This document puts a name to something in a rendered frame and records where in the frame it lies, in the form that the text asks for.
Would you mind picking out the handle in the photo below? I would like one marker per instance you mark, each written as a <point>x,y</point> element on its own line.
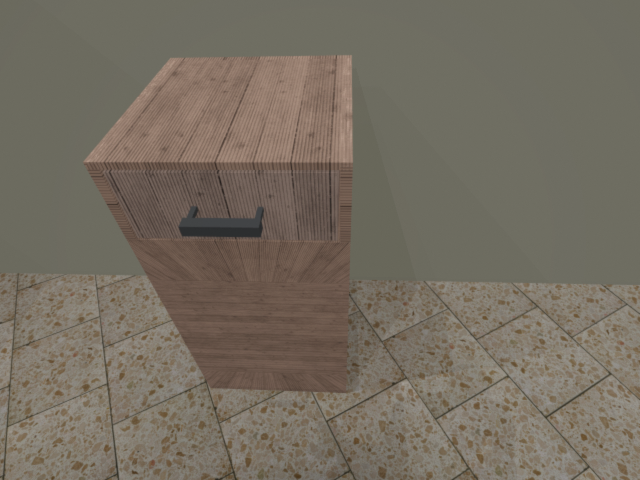
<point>221,227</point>

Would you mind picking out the cabinet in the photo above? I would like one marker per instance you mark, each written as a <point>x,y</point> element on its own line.
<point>254,314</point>

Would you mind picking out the drawer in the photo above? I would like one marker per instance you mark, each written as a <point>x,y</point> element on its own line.
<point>298,204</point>

